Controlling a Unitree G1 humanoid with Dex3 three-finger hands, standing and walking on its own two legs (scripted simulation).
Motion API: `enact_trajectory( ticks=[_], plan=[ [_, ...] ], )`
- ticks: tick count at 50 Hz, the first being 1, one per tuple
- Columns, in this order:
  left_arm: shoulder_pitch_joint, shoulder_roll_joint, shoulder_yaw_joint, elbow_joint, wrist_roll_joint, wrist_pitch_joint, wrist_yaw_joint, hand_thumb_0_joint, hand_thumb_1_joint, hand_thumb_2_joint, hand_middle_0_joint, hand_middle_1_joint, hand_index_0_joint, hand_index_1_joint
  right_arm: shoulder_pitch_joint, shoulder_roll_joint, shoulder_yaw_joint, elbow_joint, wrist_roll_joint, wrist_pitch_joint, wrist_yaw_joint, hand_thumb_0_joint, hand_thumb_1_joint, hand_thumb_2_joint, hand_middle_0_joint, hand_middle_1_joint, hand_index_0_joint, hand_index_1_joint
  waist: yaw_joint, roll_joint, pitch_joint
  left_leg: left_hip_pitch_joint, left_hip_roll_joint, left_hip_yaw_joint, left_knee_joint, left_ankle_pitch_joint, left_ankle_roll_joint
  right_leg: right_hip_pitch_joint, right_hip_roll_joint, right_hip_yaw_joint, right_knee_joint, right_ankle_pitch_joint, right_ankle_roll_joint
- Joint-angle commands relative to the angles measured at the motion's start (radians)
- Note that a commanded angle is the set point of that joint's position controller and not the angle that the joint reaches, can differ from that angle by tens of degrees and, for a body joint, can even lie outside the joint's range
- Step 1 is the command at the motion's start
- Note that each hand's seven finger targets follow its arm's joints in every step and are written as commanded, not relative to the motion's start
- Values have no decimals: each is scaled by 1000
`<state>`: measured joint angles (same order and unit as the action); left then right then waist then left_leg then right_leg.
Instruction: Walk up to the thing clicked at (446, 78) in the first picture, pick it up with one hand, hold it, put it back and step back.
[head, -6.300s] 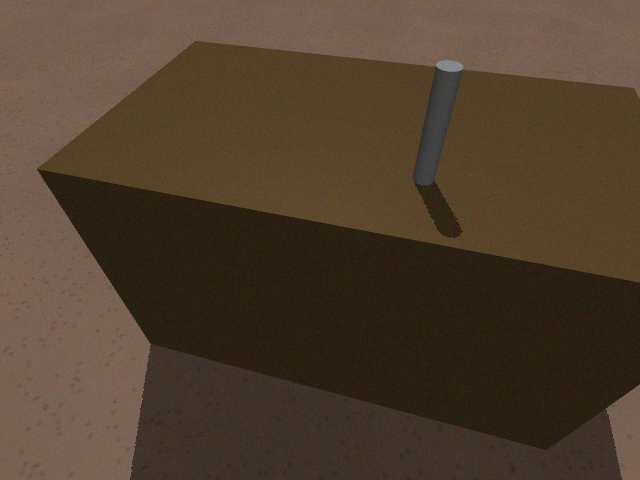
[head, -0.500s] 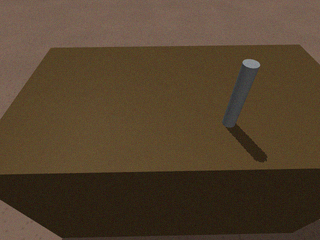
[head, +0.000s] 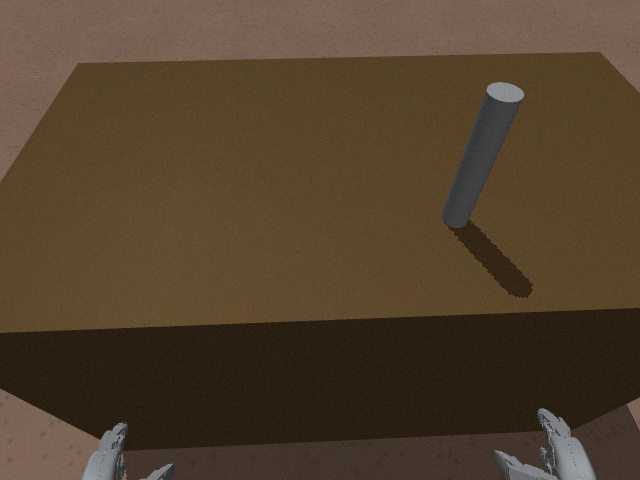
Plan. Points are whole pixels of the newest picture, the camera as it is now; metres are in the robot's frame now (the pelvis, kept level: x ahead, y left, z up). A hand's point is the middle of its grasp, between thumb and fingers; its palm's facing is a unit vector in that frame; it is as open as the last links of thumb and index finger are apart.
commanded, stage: rise first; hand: right
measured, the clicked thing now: (475, 165) +0.53 -0.21 +0.09
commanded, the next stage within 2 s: go down in 1.60 s
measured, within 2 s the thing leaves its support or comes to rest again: neither
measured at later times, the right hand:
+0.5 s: hand (580, 426) +0.20 -0.26 +0.01, palm faces +0.32 +0.87 -0.36, open 17.5 cm
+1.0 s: hand (632, 423) +0.18 -0.26 +0.09, palm faces +0.36 +0.84 -0.40, open 17.7 cm
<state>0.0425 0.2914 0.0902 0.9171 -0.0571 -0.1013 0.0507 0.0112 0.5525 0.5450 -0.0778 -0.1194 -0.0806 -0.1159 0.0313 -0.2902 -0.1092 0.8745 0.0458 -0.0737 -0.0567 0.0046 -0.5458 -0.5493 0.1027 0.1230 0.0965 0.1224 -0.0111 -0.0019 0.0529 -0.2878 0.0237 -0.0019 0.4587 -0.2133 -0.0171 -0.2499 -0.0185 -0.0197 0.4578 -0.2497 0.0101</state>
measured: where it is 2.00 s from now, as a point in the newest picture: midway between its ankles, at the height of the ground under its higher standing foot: outside the picture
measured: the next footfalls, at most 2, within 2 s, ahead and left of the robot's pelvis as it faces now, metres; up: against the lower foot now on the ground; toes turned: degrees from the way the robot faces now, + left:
none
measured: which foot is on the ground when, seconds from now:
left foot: down 0.00-1.00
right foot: down 0.00-1.00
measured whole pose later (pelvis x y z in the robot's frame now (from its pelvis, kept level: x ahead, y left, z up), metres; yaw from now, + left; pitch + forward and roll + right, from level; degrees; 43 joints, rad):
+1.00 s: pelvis +0.01 +0.00 +0.00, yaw -2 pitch -4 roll +0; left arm 0.26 0.22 0.14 0.60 -0.03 -0.09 0.04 -0.01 -0.55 0.04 -0.05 -0.05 -0.05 -0.04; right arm 0.46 -0.31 -0.28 -0.12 0.04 -0.20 -0.03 -0.02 0.60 -0.03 0.04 0.06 0.05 0.06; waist -0.05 -0.04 0.04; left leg -0.12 0.04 0.03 0.41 -0.22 -0.02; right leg -0.09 -0.01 0.01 0.39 -0.24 0.01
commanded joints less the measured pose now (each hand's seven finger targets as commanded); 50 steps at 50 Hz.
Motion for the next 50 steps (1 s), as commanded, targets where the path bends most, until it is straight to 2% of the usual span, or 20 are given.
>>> enact_trajectory(
  ticks=[1, 4, 8, 11, 13, 15, 18, 22, 27, 29, 32, 33, 34, 35, 37, 40, 41, 43, 48, 50],
  plan=[
    [108, 173, 85, -139, 22, -14, 20, 0, -19, 107, -47, -43, -57, -31, 114, -261, -125, -232, -4, -19, -27, 0, 81, -133, 53, 48, 51, 48, 0, -38, -270, 174, -34, 49, -58, 271, 21, 74, 15, -17, -66, 305, -11],
    [67, 108, 52, -233, 19, -2, 22, 0, -180, 86, -50, -41, -53, -38, 106, -172, -73, -369, 4, -8, -21, 0, 238, -103, 46, 51, 48, 51, 8, -30, -233, 159, -30, 52, -72, 262, 17, 69, 14, -20, -74, 286, -14],
    [20, 105, 30, -378, 19, -15, 35, 0, -434, 51, -61, -47, -57, -50, 88, -183, -76, -555, 3, -19, -33, 0, 444, -64, 39, 54, 44, 54, -3, -19, -201, 156, -28, 58, -91, 184, 22, 81, 9, -12, -99, 220, -15],
    [29, 129, 40, -495, 21, -26, 50, 0, -525, 29, -63, -49, -60, -52, 120, -222, -117, -700, 2, -35, -43, 0, 548, -44, 36, 56, 42, 56, -10, -13, -225, 183, -24, 61, -92, 207, 20, 125, 15, -13, -98, 247, -17],
    [119, 100, 31, -464, 23, -19, 53, 0, -532, 26, -61, -49, -59, -51, 185, -218, -132, -735, 4, -39, -43, 0, 573, -39, 34, 56, 41, 56, -6, -27, -164, 167, -22, 61, -97, 205, 19, 122, 20, -16, -99, 249, -20],
    [82, 85, 20, -506, 24, -23, 48, 0, -533, 26, -60, -48, -59, -49, 218, -197, -133, -799, 5, -42, -40, 0, 594, -38, 33, 57, 41, 57, -24, -28, -153, 179, -20, 65, -96, 204, 20, 121, 22, -13, -102, 253, -18],
    [160, 61, 23, -460, 25, -10, 36, 0, -541, 26, -56, -44, -54, -46, 289, -192, -160, -810, 5, -45, -29, 0, 611, -31, 32, 58, 41, 59, -21, -7, -106, 175, -19, 70, -102, 201, 16, 116, 23, -18, -107, 251, -21],
    [203, 84, 68, -481, 25, -7, 23, 0, -538, 19, -55, -44, -55, -42, 305, -199, -195, -913, 11, -59, -12, 0, 611, -26, 33, 58, 42, 58, -7, 4, -116, 188, -17, 72, -101, 250, 12, 138, 23, -18, -100, 294, -23],
    [112, 104, 98, -485, 29, -14, 20, 0, -551, 33, -54, -45, -51, -48, 273, -201, -209, -1030, 11, -84, -5, 0, 611, -27, 35, 58, 42, 58, -19, -14, -105, 181, -14, 70, -102, 215, 14, 149, 24, -10, -109, 266, -19],
    [82, 33, 29, -497, 30, -19, 12, 0, -557, 38, -54, -45, -49, -50, 301, -167, -182, -1059, 8, -99, -4, 0, 611, -27, 36, 57, 42, 57, -38, 8, -104, 201, -17, 75, -102, 199, 17, 133, 19, -7, -114, 259, -20],
    [110, 88, 83, -497, 35, -19, 20, 0, -558, 40, -54, -46, -49, -51, 330, -207, -232, -1084, 3, -120, -10, 0, 611, -29, 37, 57, 43, 57, -34, -6, -130, 215, -15, 75, -95, 201, 19, 150, 20, -7, -112, 267, -17],
    [128, 69, 65, -482, 36, -17, 17, 0, -557, 38, -53, -45, -48, -50, 338, -196, -217, -1089, 3, -123, -7, 0, 611, -26, 37, 57, 43, 57, -33, -20, -121, 213, -14, 72, -98, 207, 19, 144, 22, -10, -113, 271, -18],
    [138, 58, 60, -474, 36, -18, 14, 0, -561, 42, -54, -46, -48, -52, 333, -209, -243, -1112, 3, -131, -7, 0, 611, -28, 37, 57, 43, 57, -41, -36, -115, 218, -14, 76, -97, 198, 21, 139, 22, -8, -114, 268, -15],
    [133, 91, 98, -473, 36, -19, 17, 0, -558, 42, -53, -46, -48, -51, 351, -215, -252, -1111, 4, -135, -7, 0, 611, -27, 37, 57, 43, 57, -38, -35, -106, 213, -14, 75, -97, 200, 22, 136, 22, -8, -116, 268, -14],
    [125, 98, 111, -469, 38, -23, 15, 0, -559, 40, -53, -44, -47, -50, 355, -222, -267, -1126, 4, -144, -5, 0, 611, -27, 38, 57, 44, 57, -38, -39, -106, 214, -11, 74, -103, 189, 21, 140, 26, -10, -116, 255, -15],
    [137, 29, 66, -445, 34, -26, 2, 0, -568, 45, -53, -42, -45, -51, 372, -195, -255, -1149, 5, -159, 4, 0, 611, -28, 38, 57, 44, 57, -43, -52, -74, 206, -12, 76, -107, 165, 23, 118, 25, -10, -119, 233, -16],
    [123, 74, 103, -463, 33, -30, 6, 0, -563, 40, -53, -41, -46, -48, 359, -204, -260, -1153, 9, -163, 4, 0, 611, -27, 38, 57, 44, 57, -33, -22, -85, 205, -16, 77, -107, 172, 22, 120, 21, -9, -119, 239, -18],
    [135, 40, 71, -444, 33, -29, -2, 0, -558, 36, -53, -42, -47, -47, 366, -191, -250, -1163, 8, -172, 11, 0, 611, -26, 38, 57, 45, 57, -37, -34, -73, 199, -14, 76, -109, 160, 22, 119, 24, -12, -121, 225, -19],
    [133, 90, 126, -468, 35, -45, 2, 0, -567, 44, -54, -41, -46, -49, 346, -216, -285, -1203, 8, -195, 11, 0, 597, -31, 40, 57, 46, 57, -29, -30, -75, 191, -16, 81, -111, 124, 24, 127, 21, -5, -129, 194, -18],
    [142, 56, 106, -442, 35, -46, -3, 0, -570, 46, -54, -40, -44, -49, 362, -210, -285, -1204, 7, -199, 14, 0, 593, -32, 40, 57, 46, 57, -38, -47, -59, 187, -14, 81, -112, 118, 24, 114, 24, -5, -131, 186, -19]
  ],
)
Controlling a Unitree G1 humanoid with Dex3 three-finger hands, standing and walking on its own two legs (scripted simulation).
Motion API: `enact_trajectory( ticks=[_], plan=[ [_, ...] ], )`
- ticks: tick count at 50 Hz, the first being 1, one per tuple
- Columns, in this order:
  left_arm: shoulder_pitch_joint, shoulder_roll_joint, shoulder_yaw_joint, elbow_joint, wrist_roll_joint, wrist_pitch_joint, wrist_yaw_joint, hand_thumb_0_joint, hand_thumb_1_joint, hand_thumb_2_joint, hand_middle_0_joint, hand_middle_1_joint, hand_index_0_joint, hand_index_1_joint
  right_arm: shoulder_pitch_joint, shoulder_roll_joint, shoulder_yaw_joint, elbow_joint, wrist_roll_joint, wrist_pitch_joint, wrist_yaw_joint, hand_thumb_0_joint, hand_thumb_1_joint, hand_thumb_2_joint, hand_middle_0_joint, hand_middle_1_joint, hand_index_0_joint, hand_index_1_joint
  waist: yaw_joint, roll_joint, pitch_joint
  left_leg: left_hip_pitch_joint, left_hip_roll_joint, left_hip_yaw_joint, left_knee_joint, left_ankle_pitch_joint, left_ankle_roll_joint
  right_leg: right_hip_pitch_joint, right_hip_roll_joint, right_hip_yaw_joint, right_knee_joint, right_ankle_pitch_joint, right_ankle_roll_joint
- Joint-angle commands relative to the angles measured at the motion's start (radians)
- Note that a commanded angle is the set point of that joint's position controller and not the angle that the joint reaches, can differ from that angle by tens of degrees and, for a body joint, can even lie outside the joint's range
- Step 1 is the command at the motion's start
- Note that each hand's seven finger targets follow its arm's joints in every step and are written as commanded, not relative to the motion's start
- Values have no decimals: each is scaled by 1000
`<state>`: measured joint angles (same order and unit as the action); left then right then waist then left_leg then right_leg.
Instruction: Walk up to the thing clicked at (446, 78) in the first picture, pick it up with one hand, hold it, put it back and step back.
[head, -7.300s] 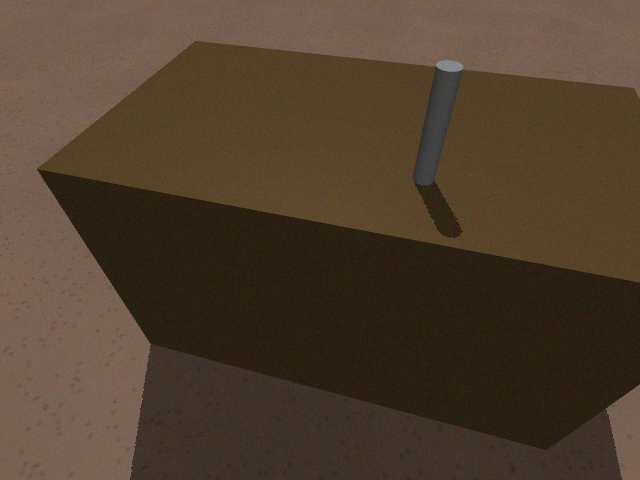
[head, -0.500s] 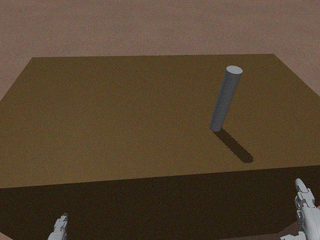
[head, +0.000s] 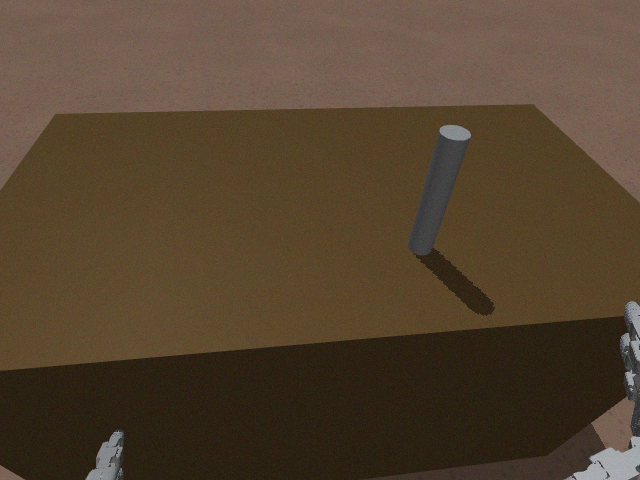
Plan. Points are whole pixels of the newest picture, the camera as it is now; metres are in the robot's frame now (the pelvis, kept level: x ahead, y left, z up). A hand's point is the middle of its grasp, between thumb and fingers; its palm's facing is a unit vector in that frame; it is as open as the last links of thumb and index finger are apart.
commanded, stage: rise first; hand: right
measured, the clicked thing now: (435, 196) +0.53 -0.20 +0.09
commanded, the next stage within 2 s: go down in 0.60 s
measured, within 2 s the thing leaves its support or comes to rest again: neither
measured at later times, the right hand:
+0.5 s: hand (613, 402) +0.18 -0.26 +0.12, palm faces +0.37 +0.83 -0.43, open 17.7 cm
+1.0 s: hand (619, 389) +0.19 -0.27 +0.13, palm faces +0.37 +0.83 -0.41, open 17.4 cm
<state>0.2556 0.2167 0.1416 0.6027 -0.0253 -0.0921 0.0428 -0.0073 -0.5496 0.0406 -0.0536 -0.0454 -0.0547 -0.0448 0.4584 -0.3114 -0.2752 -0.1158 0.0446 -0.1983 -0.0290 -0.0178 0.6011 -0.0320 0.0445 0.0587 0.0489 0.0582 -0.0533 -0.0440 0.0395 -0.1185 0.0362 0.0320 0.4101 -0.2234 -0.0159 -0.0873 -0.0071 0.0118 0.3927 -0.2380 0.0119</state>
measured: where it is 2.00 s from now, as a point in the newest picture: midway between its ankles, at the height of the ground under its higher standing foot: outside the picture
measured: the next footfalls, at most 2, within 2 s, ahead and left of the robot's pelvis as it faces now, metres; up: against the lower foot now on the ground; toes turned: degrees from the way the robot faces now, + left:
none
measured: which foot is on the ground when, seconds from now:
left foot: down 0.00-1.00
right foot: down 0.00-1.00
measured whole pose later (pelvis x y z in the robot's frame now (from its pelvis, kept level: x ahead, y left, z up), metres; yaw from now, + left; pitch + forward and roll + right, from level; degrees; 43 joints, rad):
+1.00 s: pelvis +0.00 +0.00 +0.00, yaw +0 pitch -4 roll +0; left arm 0.22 0.21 0.17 0.66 0.00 -0.11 0.03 -0.01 -0.54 0.04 -0.05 -0.05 -0.06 -0.05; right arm 0.42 -0.32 -0.39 -0.15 0.05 -0.35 0.04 -0.02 0.51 -0.04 0.06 0.05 0.06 0.05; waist -0.04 -0.03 0.01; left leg -0.15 0.04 0.03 0.44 -0.23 -0.02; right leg -0.11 -0.01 0.01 0.42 -0.25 0.01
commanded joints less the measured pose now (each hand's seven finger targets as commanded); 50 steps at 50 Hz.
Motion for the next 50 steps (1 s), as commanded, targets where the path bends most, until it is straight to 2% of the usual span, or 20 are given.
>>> enact_trajectory(
  ticks=[1, 2, 5, 7, 9, 19, 29, 31, 34, 35, 36, 37, 38, 39, 41, 43, 45, 47, 48, 50],
  plan=[
    [-88, 127, 49, -145, 1, -59, 3, 0, -568, 46, -52, -40, -44, -48, -75, -187, -124, -214, 11, -79, -13, 0, 605, -31, 39, 58, 46, 58, 5, 8, -44, 18, -27, 46, -64, 126, 23, -45, 11, -37, -66, 174, -21],
    [-84, 143, 72, -133, 2, -59, 6, 0, -567, 45, -53, -38, -45, -46, -68, -195, -132, -215, 9, -82, -14, 0, 602, -33, 39, 58, 46, 58, 4, 12, -53, 19, -27, 47, -63, 131, 23, -44, 12, -36, -64, 179, -21],
    [-104, 103, 27, -138, 2, -63, -2, 0, -562, 44, -53, -41, -46, -48, -102, -190, -122, -234, 8, -94, -10, 0, 601, -32, 40, 58, 46, 58, 2, 4, -47, 14, -30, 46, -66, 91, 26, -57, 10, -35, -74, 139, -20],
    [-101, 163, 86, -118, 4, -65, 7, 0, -570, 48, -53, -38, -44, -47, -107, -217, -152, -218, 9, -100, -15, 0, 596, -34, 40, 58, 46, 58, 9, 17, -65, 18, -27, 44, -71, 93, 24, -44, 13, -33, -72, 139, -23],
    [-110, 139, 56, -131, 7, -71, 5, 0, -567, 47, -52, -39, -44, -47, -109, -202, -142, -222, 9, -106, -11, 0, 596, -33, 40, 58, 47, 58, 9, 28, -61, 16, -22, 40, -74, 99, 20, -39, 17, -37, -63, 144, -27],
    [-91, 114, 43, -120, 1, -75, 0, 0, -565, 59, -51, -43, -44, -50, -106, -224, -175, -230, 12, -139, -9, 0, 598, -39, 41, 59, 48, 59, -9, -1, -40, 8, -17, 35, -87, 58, 22, -52, 28, -46, -72, 109, -26],
    [-100, 132, 66, -119, 1, -81, -2, 0, -560, 67, -52, -48, -47, -52, -93, -224, -181, -277, 16, -163, -4, 0, 586, -48, 42, 60, 49, 60, 0, 23, -55, 19, -27, 44, -88, 54, 22, -54, 21, -36, -78, 104, -28],
    [-98, 94, 29, -101, 1, -79, -6, 0, -561, 73, -51, -50, -46, -55, -72, -213, -171, -290, 16, -165, -1, 0, 592, -49, 41, 61, 49, 61, -10, 4, -50, 19, -21, 38, -86, 79, 20, -52, 27, -44, -70, 127, -28],
    [-121, 170, 92, -129, 4, -83, 3, 0, -564, 80, -52, -52, -46, -58, -88, -225, -181, -304, 16, -165, -3, 0, 584, -53, 42, 61, 49, 61, 3, 16, -82, 27, -27, 45, -76, 95, 22, -33, 18, -35, -74, 143, -24],
    [-120, 151, 77, -122, 4, -81, 2, 0, -489, 0, -56, -53, -69, -38, -86, -223, -185, -285, 17, -165, -3, 0, 504, -42, 51, 55, 52, 55, 0, 18, -59, 21, -29, 46, -79, 85, 22, -41, 18, -34, -75, 135, -25],
    [-170, 97, 33, -143, 29, -88, -10, 0, -569, 80, -60, -57, -51, -67, -57, -129, -152, -297, -7, -202, 8, 0, 495, -67, 46, 59, 53, 59, 21, 78, -94, 2, -39, 42, -57, 101, 10, -34, 19, -22, -49, 132, -27],
    [-76, 155, 104, -95, 0, -78, 5, 0, -502, 5, -56, -51, -66, -40, -78, -269, -235, -261, 14, -178, -7, 0, 463, -50, 48, 55, 50, 56, -12, -1, -66, 28, -21, 45, -74, 97, 22, -47, 23, -37, -70, 145, -24],
    [-118, 111, 62, -85, 30, -78, -7, 0, -545, 40, -52, -45, -47, -50, -79, -170, -188, -283, -6, -210, 5, 0, 520, -26, 52, 49, 55, 49, 23, 61, -86, -3, -39, 42, -55, 107, 11, -43, 21, -18, -48, 137, -27],
    [-146, 117, 62, -133, 29, -85, -8, 0, -549, 39, -53, -45, -46, -51, -74, -185, -210, -283, -4, -223, 10, 0, 491, -25, 56, 46, 57, 46, 6, 51, -109, 6, -36, 40, -50, 113, 10, -36, 23, -20, -46, 143, -26],
    [-107, 169, 124, -81, 30, -77, 3, 0, -542, 35, -53, -44, -48, -48, -91, -212, -239, -239, 6, -223, 13, 0, 532, -31, 47, 51, 52, 51, 26, 39, -84, -8, -32, 35, -48, 131, 8, -36, 28, -23, -40, 148, -27],
    [-138, 109, 57, -129, 24, -76, -5, 0, -550, 39, -52, -42, -46, -49, -128, -208, -229, -277, 13, -229, 28, 0, 517, -29, 51, 49, 55, 49, 12, 10, -84, -10, -32, 33, -42, 136, 11, -46, 26, -25, -41, 156, -22],
    [-103, 128, 88, -65, 24, -66, 0, 0, -551, 38, -53, -41, -46, -48, -103, -197, -214, -234, 20, -215, 43, 0, 510, -33, 50, 50, 54, 50, 24, -6, -72, -22, -39, 39, -31, 150, 14, -53, 19, -20, -43, 169, -19],
    [-129, 111, 59, -99, 23, -66, -6, 0, -550, 39, -52, -43, -46, -49, -135, -197, -212, -242, 24, -208, 57, 0, 508, -26, 53, 47, 56, 47, 26, -14, -62, -25, -38, 37, -34, 145, 14, -60, 19, -21, -43, 160, -18],
    [-132, 90, 44, -69, 24, -62, -9, 0, -550, 39, -53, -42, -46, -48, -131, -220, -236, -247, 25, -207, 60, 0, 498, -31, 53, 48, 56, 48, 3, -39, -71, -9, -34, 34, -31, 146, 15, -75, 23, -23, -39, 164, -16],
    [-151, 120, 73, -78, 25, -58, -5, 0, -558, 42, -55, -42, -46, -50, -140, -221, -236, -236, 31, -205, 71, 0, 468, -35, 56, 47, 57, 47, 18, -9, -80, -15, -35, 32, -33, 144, 13, -65, 23, -23, -34, 156, -19]
  ],
)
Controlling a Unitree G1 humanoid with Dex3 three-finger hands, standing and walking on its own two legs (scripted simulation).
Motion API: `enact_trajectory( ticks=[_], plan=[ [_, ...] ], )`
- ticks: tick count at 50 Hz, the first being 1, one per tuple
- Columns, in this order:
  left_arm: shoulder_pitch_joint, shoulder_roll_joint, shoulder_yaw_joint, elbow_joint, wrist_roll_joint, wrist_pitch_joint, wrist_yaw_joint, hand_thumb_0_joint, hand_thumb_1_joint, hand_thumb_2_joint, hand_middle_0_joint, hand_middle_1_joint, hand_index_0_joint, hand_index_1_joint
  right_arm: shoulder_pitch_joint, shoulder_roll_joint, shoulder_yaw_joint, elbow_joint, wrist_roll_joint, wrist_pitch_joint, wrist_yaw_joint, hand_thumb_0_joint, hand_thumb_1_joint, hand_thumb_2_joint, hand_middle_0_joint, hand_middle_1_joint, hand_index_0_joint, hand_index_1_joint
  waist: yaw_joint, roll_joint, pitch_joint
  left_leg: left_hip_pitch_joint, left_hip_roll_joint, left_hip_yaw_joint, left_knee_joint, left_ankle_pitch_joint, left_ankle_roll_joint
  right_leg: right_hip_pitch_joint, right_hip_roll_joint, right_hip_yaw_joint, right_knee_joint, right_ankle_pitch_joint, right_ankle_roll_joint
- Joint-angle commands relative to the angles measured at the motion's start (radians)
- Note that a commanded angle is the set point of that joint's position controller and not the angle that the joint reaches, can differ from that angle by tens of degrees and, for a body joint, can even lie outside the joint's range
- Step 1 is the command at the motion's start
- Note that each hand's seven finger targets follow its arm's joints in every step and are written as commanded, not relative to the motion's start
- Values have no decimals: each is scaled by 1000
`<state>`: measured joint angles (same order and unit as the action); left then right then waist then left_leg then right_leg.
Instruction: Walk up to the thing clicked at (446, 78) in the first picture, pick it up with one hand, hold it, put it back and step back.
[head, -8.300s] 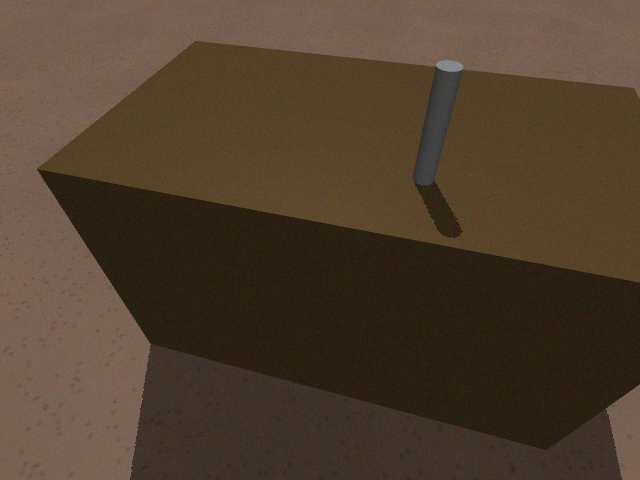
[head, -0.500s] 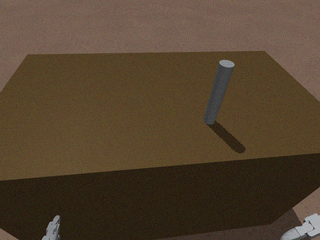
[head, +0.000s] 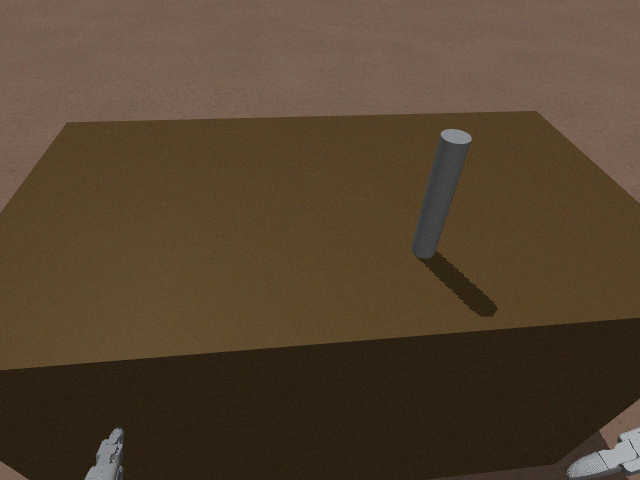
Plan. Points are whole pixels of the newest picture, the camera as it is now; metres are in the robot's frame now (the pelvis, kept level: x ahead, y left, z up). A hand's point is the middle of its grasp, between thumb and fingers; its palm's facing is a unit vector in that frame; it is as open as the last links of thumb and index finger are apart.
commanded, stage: go down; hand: right
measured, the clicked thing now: (437, 200) +0.53 -0.20 +0.09
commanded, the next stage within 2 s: none
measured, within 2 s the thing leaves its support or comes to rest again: neither
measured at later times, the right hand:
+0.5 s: hand (615, 292) +0.29 -0.32 +0.14, palm faces +0.20 +0.97 -0.14, open 17.5 cm
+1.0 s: hand (613, 245) +0.36 -0.35 +0.15, palm faces +0.14 +0.99 +0.00, open 17.6 cm
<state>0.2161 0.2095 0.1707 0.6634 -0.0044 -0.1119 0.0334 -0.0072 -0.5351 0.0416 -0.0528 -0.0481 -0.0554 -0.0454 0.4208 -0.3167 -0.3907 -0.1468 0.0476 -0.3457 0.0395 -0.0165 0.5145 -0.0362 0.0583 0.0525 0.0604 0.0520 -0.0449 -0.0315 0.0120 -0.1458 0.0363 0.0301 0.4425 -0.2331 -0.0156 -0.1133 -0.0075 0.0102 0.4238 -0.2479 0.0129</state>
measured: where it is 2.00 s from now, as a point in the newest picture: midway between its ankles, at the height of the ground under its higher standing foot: outside the picture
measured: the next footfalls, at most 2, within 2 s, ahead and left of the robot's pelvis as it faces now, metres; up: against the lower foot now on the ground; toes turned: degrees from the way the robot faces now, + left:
none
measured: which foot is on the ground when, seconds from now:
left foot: down 0.00-1.00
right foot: down 0.00-1.00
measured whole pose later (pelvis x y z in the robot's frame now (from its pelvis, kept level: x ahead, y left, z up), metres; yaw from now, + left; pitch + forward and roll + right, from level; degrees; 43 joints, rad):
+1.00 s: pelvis +0.00 -0.01 -0.01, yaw +1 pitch +5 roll +1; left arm 0.22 0.25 -0.05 0.68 -0.03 -0.20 0.18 -0.01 -0.56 0.06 -0.06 -0.05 -0.06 -0.05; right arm -0.51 -0.73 -0.57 0.91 0.26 -0.08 0.58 -0.02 0.56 -0.04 0.05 0.05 0.05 0.05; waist 0.03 0.01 -0.05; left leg -0.35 0.02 0.03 0.49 -0.23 -0.02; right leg -0.35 -0.02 0.01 0.54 -0.29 0.01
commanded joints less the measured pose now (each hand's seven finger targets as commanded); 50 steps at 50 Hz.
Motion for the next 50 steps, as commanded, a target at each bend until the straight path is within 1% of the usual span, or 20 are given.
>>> enact_trajectory(
  ticks=[1, 2, 5, 7, 9, 11, 13, 16, 18, 22, 24, 25, 29, 33, 35, 38, 40, 44, 48, 50],
  plan=[
    [-118, 143, 47, -157, 5, -40, 5, 0, -552, 40, -54, -44, -48, -50, -116, -218, -130, -200, 33, -56, 6, 0, 486, -33, 54, 47, 56, 47, 13, -13, -51, 9, -36, 34, -64, 155, 12, -44, 23, -21, -64, 165, -20],
    [-120, 114, 16, -159, 4, -40, 4, 0, -552, 41, -54, -44, -48, -50, -136, -219, -130, -211, 37, -57, 12, 0, 491, -37, 50, 49, 54, 49, 6, -11, -53, 13, -37, 35, -65, 146, 11, -47, 22, -20, -63, 157, -20],
    [-129, 189, 76, -191, 3, -43, 22, 0, -555, 42, -53, -44, -46, -50, -184, -235, -155, -140, 59, -40, 26, 0, 482, -30, 55, 46, 56, 46, 29, 16, -80, 12, -37, 33, -63, 162, 8, -22, 21, -17, -58, 166, -22],
    [-111, 139, 28, -148, -1, -39, 26, 0, -557, 44, -53, -42, -45, -49, -239, -248, -165, -94, 77, -26, 42, 0, 501, -34, 51, 48, 55, 48, 17, -2, -80, 18, -31, 31, -61, 183, 8, -26, 24, -16, -53, 183, -21],
    [-136, 165, 48, -147, -8, -41, 47, 0, -559, 45, -53, -41, -46, -48, -341, -274, -169, -40, 101, -12, 72, 0, 496, -34, 52, 47, 55, 47, 39, 28, -73, -8, -30, 27, -71, 160, 5, -27, 23, -12, -50, 151, -28],
    [-159, 125, -14, -136, -13, -45, 61, 0, -555, 40, -52, -41, -46, -46, -446, -305, -157, 12, 113, 9, 111, 0, 512, -32, 50, 48, 54, 47, 38, 13, -95, -9, -26, 21, -76, 143, 5, -23, 25, -9, -55, 126, -30],
    [-195, 147, -21, -170, -19, -55, 83, 0, -551, 38, -53, -41, -48, -45, -591, -375, -175, 50, 136, 26, 160, 0, 507, -30, 52, 46, 55, 46, 51, -1, -105, -22, -19, 12, -89, 95, 5, -23, 29, -7, -62, 79, -33],
    [-136, 90, -101, -92, -25, -63, 104, 0, -551, 37, -51, -41, -48, -45, -675, -395, -157, 202, 170, 82, 245, 0, 500, -29, 54, 46, 54, 46, 58, -18, -90, -38, -6, -9, -101, 58, 2, -44, 32, -4, -64, 49, -36],
    [-103, 129, -90, -85, -27, -72, 117, 0, -542, 30, -50, -41, -50, -41, -748, -480, -196, 303, 191, 113, 291, 0, 555, -28, 45, 49, 49, 49, 59, -45, -123, -43, -12, 4, -87, 84, 8, -43, 29, 1, -64, 68, -33],
    [-64, 186, -76, -121, -28, -91, 124, 0, -551, 36, -51, -41, -47, -44, -877, -562, -245, 406, 245, 157, 365, 0, 584, -28, 41, 51, 47, 51, 51, -57, -187, -27, -24, 29, -58, 161, 18, -40, 23, 3, -51, 145, -25],
    [-66, 187, -78, -100, -33, -94, 125, 0, -553, 40, -50, -44, -47, -47, -919, -573, -236, 505, 257, 183, 399, 0, 598, -30, 38, 52, 44, 52, 43, -66, -184, -44, -30, 32, -49, 167, 25, -50, 14, 6, -46, 163, -22],
    [-99, 208, -64, -114, -32, -102, 127, 0, -559, 46, -50, -43, -44, -49, -956, -570, -224, 520, 259, 188, 412, 0, 594, -28, 40, 51, 46, 51, 47, -69, -178, -57, -33, 31, -49, 147, 27, -57, 10, 6, -51, 145, -20],
    [-180, 146, -150, -119, -34, -124, 126, 0, -556, 48, -49, -46, -45, -50, -1065, -621, -225, 609, 263, 196, 462, 0, 611, -32, 32, 55, 41, 54, 30, -68, -217, -57, -33, 18, -42, 105, 29, -102, 5, 10, -35, 102, -25],
    [-163, 169, -178, -173, -34, -129, 148, 0, -560, 48, -52, -47, -47, -52, -1147, -673, -233, 686, 278, 202, 511, 0, 587, -36, 40, 52, 45, 52, 44, -33, -323, -23, -35, 11, -16, 198, 26, -71, 4, 12, 1, 202, -28],
    [-129, 223, -143, -193, -32, -126, 165, 0, -571, 56, -52, -47, -44, -56, -1162, -738, -270, 734, 280, 213, 528, 0, 570, -36, 43, 51, 46, 50, 49, -41, -357, -11, -31, 6, -14, 229, 23, -63, 9, 10, 13, 229, -29],
    [-32, 212, -138, -108, -29, -121, 167, 0, -574, 59, -52, -48, -43, -58, -1184, -708, -225, 823, 267, 229, 543, 0, 535, -30, 53, 45, 52, 45, 76, -66, -253, -81, -32, 3, -22, 183, 24, -101, 12, 4, 8, 171, -32],
    [-52, 201, -149, -139, -26, -128, 167, 0, -576, 61, -54, -46, -43, -57, -1256, -784, -253, 785, 251, 218, 536, 0, 571, -37, 45, 50, 48, 50, 69, -99, -283, -90, -36, 2, -17, 171, 28, -107, 8, 4, 14, 161, -28],
    [-41, 143, -189, -92, -23, -132, 152, 0, -572, 62, -53, -50, -45, -58, -1243, -756, -233, 836, 249, 213, 533, 0, 543, -34, 53, 46, 54, 46, 70, -107, -261, -112, -42, 3, -4, 173, 31, -131, 5, 4, 32, 165, -23],
    [-54, 236, -127, -101, -13, -138, 166, 0, -576, 67, -54, -52, -45, -62, -1300, -802, -240, 859, 246, 206, 537, 0, 535, -43, 49, 47, 49, 47, 98, -113, -362, -133, -47, 5, 19, 237, 31, -76, -5, 16, 73, 282, -19],
    [-88, 200, -160, -118, -16, -141, 162, 0, -576, 67, -55, -54, -47, -63, -1292, -784, -229, 894, 241, 201, 542, 0, 512, -38, 56, 43, 54, 43, 83, -104, -366, -114, -42, 3, 25, 252, 28, -96, 4, 14, 87, 288, -24]
  ],
)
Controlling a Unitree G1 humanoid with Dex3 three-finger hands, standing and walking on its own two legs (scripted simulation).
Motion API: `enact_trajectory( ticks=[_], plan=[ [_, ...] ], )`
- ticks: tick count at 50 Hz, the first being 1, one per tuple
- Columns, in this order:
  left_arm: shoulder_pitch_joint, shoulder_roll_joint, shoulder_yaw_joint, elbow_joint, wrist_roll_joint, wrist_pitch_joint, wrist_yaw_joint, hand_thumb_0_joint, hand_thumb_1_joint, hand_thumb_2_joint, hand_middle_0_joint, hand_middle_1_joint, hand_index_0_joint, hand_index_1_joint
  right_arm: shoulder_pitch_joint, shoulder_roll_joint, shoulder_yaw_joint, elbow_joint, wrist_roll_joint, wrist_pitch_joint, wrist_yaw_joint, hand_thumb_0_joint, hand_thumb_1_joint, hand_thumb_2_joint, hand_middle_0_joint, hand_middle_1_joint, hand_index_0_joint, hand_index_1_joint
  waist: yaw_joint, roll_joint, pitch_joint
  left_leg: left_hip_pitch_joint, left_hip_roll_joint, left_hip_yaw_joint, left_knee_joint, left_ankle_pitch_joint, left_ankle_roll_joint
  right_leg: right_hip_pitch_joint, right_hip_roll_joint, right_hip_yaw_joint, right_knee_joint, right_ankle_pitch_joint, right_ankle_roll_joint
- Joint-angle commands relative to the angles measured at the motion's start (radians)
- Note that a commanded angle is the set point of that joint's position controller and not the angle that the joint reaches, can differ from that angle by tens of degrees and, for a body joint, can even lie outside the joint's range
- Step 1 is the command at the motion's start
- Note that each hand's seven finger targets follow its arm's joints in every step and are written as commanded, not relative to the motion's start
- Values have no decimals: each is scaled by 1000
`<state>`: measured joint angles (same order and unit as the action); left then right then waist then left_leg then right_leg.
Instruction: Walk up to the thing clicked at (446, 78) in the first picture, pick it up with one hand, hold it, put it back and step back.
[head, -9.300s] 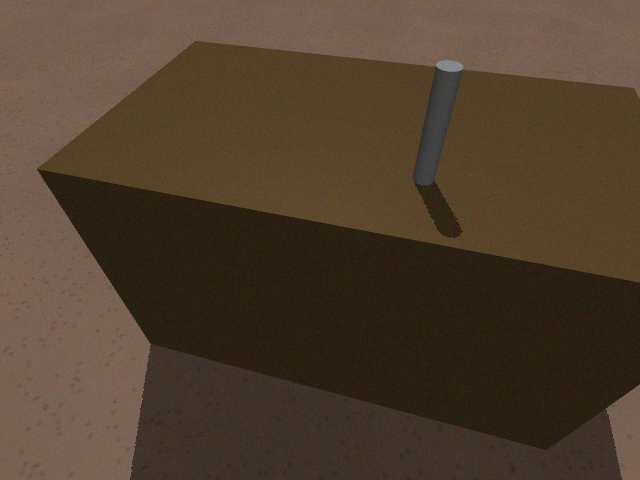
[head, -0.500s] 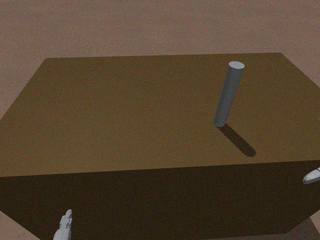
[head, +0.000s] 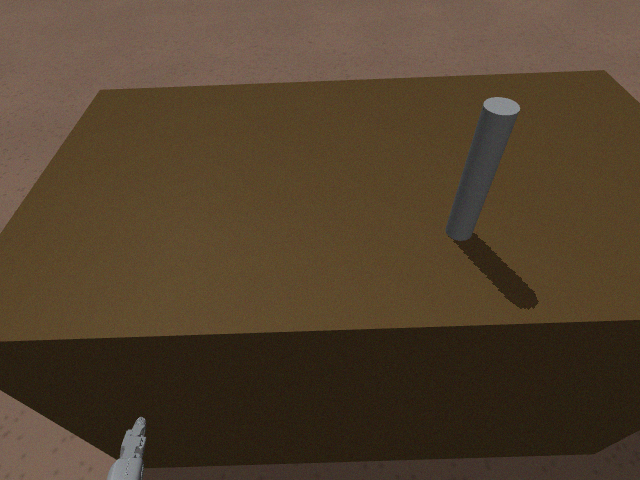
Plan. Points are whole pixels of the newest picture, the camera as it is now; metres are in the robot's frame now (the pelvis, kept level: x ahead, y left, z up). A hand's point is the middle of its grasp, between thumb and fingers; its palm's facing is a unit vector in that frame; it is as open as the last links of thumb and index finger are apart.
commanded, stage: go down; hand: right
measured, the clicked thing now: (476, 177) +0.53 -0.20 +0.09
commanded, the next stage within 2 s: approach in 1.72 s
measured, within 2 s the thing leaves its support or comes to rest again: neither
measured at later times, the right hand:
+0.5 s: hand out of the picture +0.38 -0.36 +0.16, palm faces +0.15 +0.99 +0.01, open 17.4 cm
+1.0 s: hand out of the picture +0.41 -0.38 +0.16, palm faces +0.15 +0.99 +0.01, open 17.6 cm
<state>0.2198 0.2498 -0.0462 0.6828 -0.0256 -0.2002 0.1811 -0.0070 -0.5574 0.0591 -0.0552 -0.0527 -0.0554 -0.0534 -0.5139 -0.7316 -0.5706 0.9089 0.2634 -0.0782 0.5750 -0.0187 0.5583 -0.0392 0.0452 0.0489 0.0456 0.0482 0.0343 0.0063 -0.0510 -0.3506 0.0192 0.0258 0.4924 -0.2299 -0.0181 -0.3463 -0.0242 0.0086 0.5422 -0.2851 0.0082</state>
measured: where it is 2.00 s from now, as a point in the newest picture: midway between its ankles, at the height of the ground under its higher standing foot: outside the picture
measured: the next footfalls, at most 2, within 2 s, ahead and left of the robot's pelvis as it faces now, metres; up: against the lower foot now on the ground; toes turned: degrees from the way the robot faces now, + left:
none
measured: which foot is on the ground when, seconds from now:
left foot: down 0.00-1.00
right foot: down 0.00-1.00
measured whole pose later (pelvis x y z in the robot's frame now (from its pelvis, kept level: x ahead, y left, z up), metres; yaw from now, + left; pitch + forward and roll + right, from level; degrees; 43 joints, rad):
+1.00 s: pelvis +0.00 -0.01 -0.01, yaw +1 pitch +11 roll +2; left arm 0.24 0.25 -0.08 0.59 -0.01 -0.21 0.16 -0.01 -0.54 0.06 -0.05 -0.06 -0.06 -0.05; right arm -0.77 -0.91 -0.58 1.19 0.18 -0.12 0.60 -0.02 0.57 -0.04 0.05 0.05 0.05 0.05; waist 0.10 0.02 -0.08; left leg -0.51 0.01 0.02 0.59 -0.26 -0.03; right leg -0.53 -0.03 0.01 0.69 -0.35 0.00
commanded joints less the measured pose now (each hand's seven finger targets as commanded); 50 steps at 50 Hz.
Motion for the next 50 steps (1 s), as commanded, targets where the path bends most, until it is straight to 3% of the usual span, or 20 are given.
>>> enact_trajectory(
  ticks=[1, 4, 5, 10, 12, 14, 18, 20, 23, 25, 28, 29, 32, 36, 39, 41, 43, 47, 48, 50],
  plan=[
    [-109, 166, 59, -147, 4, -54, 18, 0, -573, 65, -55, -53, -47, -61, -381, -391, -64, -177, 27, -74, 5, 0, 502, -38, 58, 43, 55, 43, -1, -126, -316, 103, -22, 5, -22, 258, 29, 120, 23, 14, -30, 317, -23],
    [-51, 184, 72, -129, 4, -47, 19, 0, -572, 66, -56, -54, -48, -62, -377, -390, -52, -138, 25, -77, 10, 0, 502, -43, 57, 44, 55, 44, 13, -131, -341, 81, -31, 15, -9, 255, 32, 154, 13, 25, -21, 364, -16],
    [-111, 188, 63, -214, 1, -52, 19, 0, -568, 63, -55, -54, -49, -61, -408, -427, -76, -178, 24, -84, 5, 0, 519, -41, 55, 45, 54, 45, 1, -132, -343, 90, -31, 18, -12, 249, 35, 146, 10, 26, -21, 364, -14],
    [-8, 141, 41, -112, 3, -37, 10, 0, -577, 69, -54, -50, -44, -61, -359, -398, -54, -123, 19, -76, 11, 0, 488, -38, 64, 42, 59, 42, 2, -164, -317, 66, -36, 18, -2, 262, 38, 133, 10, 22, -9, 413, -10],
    [-45, 192, 81, -194, 2, -40, 15, 0, -576, 69, -54, -50, -45, -60, -386, -454, -85, -157, 15, -82, 9, 0, 507, -41, 60, 44, 57, 44, 6, -159, -341, 69, -35, 16, -1, 269, 38, 151, 8, 24, -2, 425, -9],
    [-33, 136, 38, -138, 0, -34, 5, 0, -572, 65, -54, -50, -45, -59, -378, -420, -71, -141, 19, -78, 16, 0, 501, -39, 61, 44, 57, 44, 3, -156, -289, 75, -28, 9, -6, 264, 36, 101, 18, 14, -7, 361, -19],
    [-73, 192, 78, -197, 2, -47, 14, 0, -573, 69, -53, -49, -43, -59, -449, -467, -89, -155, 19, -85, 19, 0, 509, -40, 61, 45, 57, 45, 25, -146, -368, 64, -30, 10, 11, 297, 35, 151, 11, 24, 20, 430, -16],
    [-42, 130, 33, -101, 3, -37, 7, 0, -580, 74, -53, -48, -41, -61, -443, -437, -54, -98, 6, -84, 28, 0, 490, -43, 64, 44, 58, 44, 23, -185, -328, 33, -28, 6, 23, 307, 38, 135, 12, 22, 35, 472, -14],
    [-65, 178, 64, -129, 8, -43, 14, 0, -574, 70, -52, -48, -42, -59, -486, -488, -77, -85, 5, -90, 28, 0, 518, -42, 60, 46, 55, 46, 35, -156, -335, 29, -26, 5, 24, 283, 36, 106, 12, 23, 39, 416, -18],
    [-81, 155, 40, -135, 8, -42, 8, 0, -567, 65, -51, -49, -44, -57, -490, -490, -69, -57, -7, -91, 31, 0, 537, -42, 58, 48, 54, 48, 30, -151, -312, 36, -21, 0, 21, 242, 36, 64, 20, 16, 22, 301, -25],
    [-66, 180, 55, -178, 8, -47, 12, 0, -561, 59, -53, -51, -48, -57, -523, -507, -66, -35, -11, -94, 36, 0, 539, -41, 57, 48, 53, 47, 51, -129, -377, 44, -23, 2, 31, 263, 31, 82, 20, 19, 35, 312, -26],
    [-58, 156, 27, -197, 7, -48, 9, 0, -563, 62, -52, -52, -46, -58, -529, -503, -58, -30, -12, -94, 38, 0, 545, -40, 56, 47, 53, 47, 49, -134, -366, 43, -22, 1, 28, 262, 30, 76, 22, 17, 40, 308, -25],
    [-27, 149, 35, -168, 7, -45, 5, 0, -566, 64, -53, -51, -46, -59, -511, -488, -42, 38, -18, -88, 42, 0, 539, -44, 56, 48, 53, 48, 51, -159, -329, 2, -24, 4, 37, 259, 35, 69, 19, 19, 47, 337, -21],
    [-40, 173, 49, -186, 12, -51, 0, 0, -558, 62, -51, -51, -47, -55, -588, -559, -63, 11, -35, -97, 29, 0, 576, -36, 55, 47, 53, 47, 46, -180, -332, -8, -26, 2, 36, 189, 42, 31, 15, 20, 36, 237, -18],
    [-53, 147, 25, -204, 10, -57, -5, 0, -550, 56, -50, -50, -47, -52, -585, -537, -55, 44, -36, -102, 28, 0, 565, -31, 59, 46, 56, 46, 44, -172, -326, -13, -28, 1, 34, 146, 41, 5, 14, 20, 36, 177, -20],
    [-52, 132, 7, -208, 10, -59, -9, 0, -552, 56, -51, -51, -49, -54, -584, -515, -30, 64, -39, -100, 31, 0, 570, -34, 56, 47, 53, 46, 50, -184, -339, -31, -34, 6, 43, 151, 44, 15, 10, 25, 39, 203, -15],
    [-84, 201, 55, -284, 11, -67, 2, 0, -553, 57, -51, -51, -48, -54, -654, -574, -55, 1, -39, -109, 24, 0, 584, -34, 55, 47, 54, 47, 55, -203, -420, -44, -39, 10, 54, 176, 46, 92, -2, 33, 59, 287, -5],
    [-18, 159, 33, -191, 15, -62, -9, 0, -559, 61, -50, -50, -45, -55, -610, -543, -43, 88, -45, -98, 28, 0, 577, -34, 56, 47, 54, 47, 54, -213, -366, -74, -43, 13, 61, 180, 47, 48, -3, 35, 75, 332, 0],
    [-96, 188, 44, -288, 16, -72, -6, 0, -560, 62, -50, -50, -45, -56, -651, -587, -66, 44, -49, -107, 22, 0, 572, -34, 57, 47, 55, 46, 53, -212, -408, -48, -39, 10, 58, 181, 48, 53, -2, 34, 78, 320, -1],
    [-14, 186, 48, -236, 18, -62, -4, 0, -562, 64, -50, -48, -43, -55, -650, -597, -68, 70, -58, -102, 16, 0, 574, -36, 56, 47, 54, 47, 55, -206, -399, -43, -41, 10, 62, 178, 49, 41, -3, 33, 75, 305, -2]
  ],
)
